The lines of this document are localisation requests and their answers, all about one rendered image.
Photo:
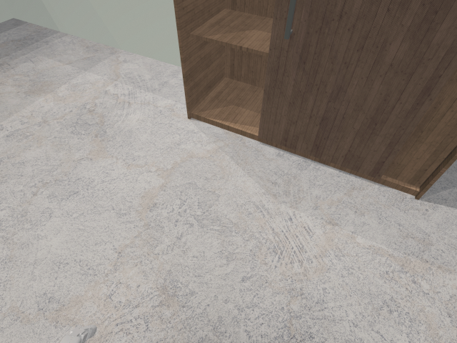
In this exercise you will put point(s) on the wardrobe door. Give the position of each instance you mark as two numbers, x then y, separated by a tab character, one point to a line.
431	141
356	76

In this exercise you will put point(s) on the left robot hand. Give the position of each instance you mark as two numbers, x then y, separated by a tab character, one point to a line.
80	334

